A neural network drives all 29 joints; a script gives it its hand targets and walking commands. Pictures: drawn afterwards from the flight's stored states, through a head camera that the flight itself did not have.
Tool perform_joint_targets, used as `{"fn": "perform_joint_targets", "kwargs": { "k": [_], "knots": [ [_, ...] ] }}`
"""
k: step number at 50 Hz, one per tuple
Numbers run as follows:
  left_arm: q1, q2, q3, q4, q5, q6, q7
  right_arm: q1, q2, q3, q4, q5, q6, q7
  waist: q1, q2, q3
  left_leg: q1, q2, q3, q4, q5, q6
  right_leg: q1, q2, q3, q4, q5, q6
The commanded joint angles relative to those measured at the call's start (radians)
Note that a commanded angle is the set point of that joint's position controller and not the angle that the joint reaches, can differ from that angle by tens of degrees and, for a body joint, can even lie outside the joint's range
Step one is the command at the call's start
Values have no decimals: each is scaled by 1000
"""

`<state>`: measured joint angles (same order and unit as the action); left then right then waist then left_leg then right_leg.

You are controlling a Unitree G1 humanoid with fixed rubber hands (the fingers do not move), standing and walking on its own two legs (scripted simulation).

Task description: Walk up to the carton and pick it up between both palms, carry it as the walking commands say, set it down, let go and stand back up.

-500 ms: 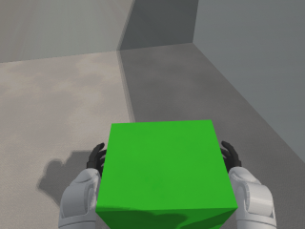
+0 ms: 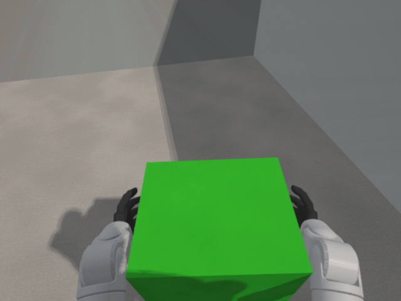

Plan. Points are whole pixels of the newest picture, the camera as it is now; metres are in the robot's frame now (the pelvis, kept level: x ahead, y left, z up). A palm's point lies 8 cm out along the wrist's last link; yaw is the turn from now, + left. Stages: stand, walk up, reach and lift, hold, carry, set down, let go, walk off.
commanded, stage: carry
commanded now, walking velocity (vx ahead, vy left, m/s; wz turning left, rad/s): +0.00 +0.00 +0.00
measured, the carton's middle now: (214, 244) +0.26 +0.00 -0.01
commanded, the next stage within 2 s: none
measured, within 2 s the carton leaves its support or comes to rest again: neither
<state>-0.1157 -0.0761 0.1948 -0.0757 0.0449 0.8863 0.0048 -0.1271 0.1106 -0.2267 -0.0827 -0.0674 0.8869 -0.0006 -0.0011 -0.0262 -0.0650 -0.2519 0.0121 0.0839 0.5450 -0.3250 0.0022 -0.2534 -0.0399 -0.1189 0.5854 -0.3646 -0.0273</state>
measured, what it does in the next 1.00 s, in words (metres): walks ahead: right foot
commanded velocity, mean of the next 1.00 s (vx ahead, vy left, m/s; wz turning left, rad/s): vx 0.37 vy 0.00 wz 0.00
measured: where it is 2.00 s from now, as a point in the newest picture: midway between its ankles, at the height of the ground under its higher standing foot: (194, 268)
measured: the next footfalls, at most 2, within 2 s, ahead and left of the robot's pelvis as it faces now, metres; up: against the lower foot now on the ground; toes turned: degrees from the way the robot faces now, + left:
right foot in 0.84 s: +0.23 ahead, -0.08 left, +0.00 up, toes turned -6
left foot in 1.16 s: +0.42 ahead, +0.17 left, +0.00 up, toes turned +6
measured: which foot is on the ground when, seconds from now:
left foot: down 0.00-0.84, up 0.86-1.00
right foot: down 0.00-0.60, up 0.62-0.82, down 0.84-1.00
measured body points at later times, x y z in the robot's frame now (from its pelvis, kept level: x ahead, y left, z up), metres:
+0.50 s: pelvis +0.02 +0.00 +0.00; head +0.02 +0.01 +0.45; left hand +0.30 +0.18 +0.05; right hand +0.30 -0.17 +0.05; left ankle -0.02 +0.11 -0.73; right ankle -0.04 -0.09 -0.73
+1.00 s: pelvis +0.23 +0.02 +0.01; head +0.24 +0.02 +0.46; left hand +0.49 +0.20 +0.08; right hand +0.50 -0.15 +0.08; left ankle +0.12 +0.12 -0.65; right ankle +0.19 -0.08 -0.73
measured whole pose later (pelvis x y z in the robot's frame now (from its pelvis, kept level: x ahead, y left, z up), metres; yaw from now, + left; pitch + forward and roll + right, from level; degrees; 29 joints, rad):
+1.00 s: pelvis +0.23 +0.02 +0.01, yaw +2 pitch +4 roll +0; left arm -0.07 -0.13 0.18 -0.39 0.03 1.13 0.04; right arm -0.08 0.11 -0.22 -0.41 -0.02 1.15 -0.04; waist 0.00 0.01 -0.08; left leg -0.41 0.02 0.08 1.09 -0.43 0.03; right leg -0.24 -0.04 -0.12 0.48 -0.32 -0.04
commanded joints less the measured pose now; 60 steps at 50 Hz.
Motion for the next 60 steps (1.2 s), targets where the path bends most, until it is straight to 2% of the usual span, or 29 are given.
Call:
{"fn": "perform_joint_targets", "kwargs": {
  "k": [1,14,15,16,17,20,21,23,26,28,29,30,31,32,33,36,40,41,42,43,44,45,48,52,56,57,58,59,60],
  "knots": [
    [-477,-628,-603,-159,-131,-17,-147,-411,602,618,-50,140,-1,147,11,72,-202,59,118,-85,-72,309,39,4,-98,110,-128,366,-28],
    [-459,-644,-616,-163,-138,-16,-145,-413,608,632,-81,152,-3,147,10,58,-228,72,118,-77,-61,332,35,19,-99,107,-119,401,-22],
    [-451,-647,-628,-191,-148,-11,-144,-408,607,647,-117,159,4,146,13,47,-238,67,124,-84,-73,287,44,19,-95,98,-114,325,-26],
    [-512,-712,-771,-418,-266,39,-141,-484,671,791,-354,288,51,144,16,74,-219,51,127,-85,-100,168,48,30,-95,95,-128,211,-30],
    [-533,-711,-796,-447,-288,72,-140,-483,669,810,-371,307,86,145,15,63,-205,65,109,-74,-95,37,60,-6,-89,108,-153,95,-48],
    [-457,-666,-685,-253,-204,143,-146,-427,622,711,-218,224,147,140,16,-14,-134,-50,69,-50,-34,-152,75,10,-149,234,-264,-181,-94],
    [-413,-641,-646,-180,-172,142,-149,-394,589,675,-159,185,147,140,17,-53,-139,-87,37,-7,23,-128,63,43,-190,294,-310,-177,-108],
    [-499,-669,-701,-271,-227,146,-155,-457,632,720,-222,229,159,147,23,-130,-98,-234,-2,56,84,-116,34,150,-283,386,-361,-59,-149],
    [-585,-709,-742,-359,-276,137,-154,-485,686,765,-271,282,160,156,21,-120,-125,-268,8,32,44,-126,42,234,-302,359,-303,152,-174],
    [-571,-727,-755,-385,-283,155,-152,-474,696,778,-314,297,176,158,4,-87,-180,-81,8,38,-101,-28,57,170,-239,233,-178,216,-121],
    [-510,-687,-635,-195,-181,135,-155,-386,653,645,-105,193,151,158,-11,32,-234,165,45,-41,-179,24,70,12,-158,113,-14,201,-68],
    [-489,-706,-645,-213,-182,128,-156,-380,649,637,-138,194,137,158,-15,260,-299,407,188,-270,-226,247,103,-209,-52,-17,214,118,-1],
    [-507,-734,-708,-302,-235,134,-156,-416,675,694,-252,250,130,155,-21,413,-261,601,315,-410,-182,577,166,-492,18,-49,337,-143,32],
    [-544,-800,-831,-499,-347,172,-155,-440,736,810,-447,355,170,153,-21,338,-227,644,349,-411,-167,726,205,-593,17,-7,349,-232,22],
    [-541,-791,-798,-451,-325,175,-153,-439,729,783,-410,337,183,155,-25,241,-224,659,346,-396,-183,746,203,-642,26,-7,369,-234,19],
    [-461,-827,-813,-483,-357,221,-150,-434,729,833,-543,370,227,145,-30,178,-317,772,294,-293,-119,856,180,-661,43,-32,212,-123,21],
    [-396,-807,-805,-476,-329,246,-151,-324,701,826,-490,333,261,151,2,178,-406,377,184,1,33,1025,69,21,127,-161,-181,204,-2],
    [-378,-794,-800,-469,-321,246,-154,-300,692,824,-463,324,266,160,28,109,-436,157,126,43,175,892,28,288,79,-87,-192,261,-31],
    [-384,-794,-797,-462,-315,248,-157,-346,695,828,-467,329,273,168,53,-47,-443,-121,46,71,351,584,4,497,-84,161,-202,225,-87],
    [-425,-793,-804,-448,-323,252,-159,-387,701,840,-472,333,280,175,36,-282,-374,-404,-76,59,576,-70,-2,585,-316,530,-246,442,-205],
    [-423,-803,-808,-435,-323,256,-162,-435,711,858,-468,340,282,177,34,-238,-299,-479,-46,-77,743,-201,26,502,-367,666,-274,456,-280],
    [-473,-801,-803,-456,-325,255,-168,-399,729,840,-406,320,280,177,39,-153,-258,-513,9,-146,778,-164,35,440,-391,616,-283,394,-282],
    [-477,-809,-771,-402,-298,257,-173,-433,719,824,-368,312,277,188,32,-26,-80,-477,82,-126,543,-99,15,242,-328,425,-392,165,-186],
    [-438,-772,-760,-370,-306,273,-181,-372,729,821,-298,301,303,182,33,-143,-73,-343,49,-30,245,-19,-7,207,-277,263,-401,298,-159],
    [-470,-771,-759,-384,-313,278,-185,-404,746,802,-303,310,309,185,13,-194,-113,-48,-39,118,-39,136,3,130,-200,61,-238,518,-69],
    [-468,-762,-753,-381,-307,281,-186,-393,740,794,-295,309,306,182,-3,-154,-181,126,-57,118,-107,156,15,87,-151,5,-83,630,-24],
    [-488,-752,-754,-385,-299,282,-183,-392,736,782,-286,311,304,182,-24,-10,-267,340,65,-49,-163,277,41,-51,-100,-47,142,567,45],
    [-463,-754,-757,-389,-299,286,-182,-393,720,770,-285,310,301,184,-14,334,-332,534,312,-383,-178,721,137,-286,21,-73,372,104,93],
    [-455,-761,-768,-362,-302,283,-180,-356,693,743,-260,296,294,188,-4,372,-322,570,378,-454,-156,994,208,-376,58,34,498,-186,77]
  ]
}}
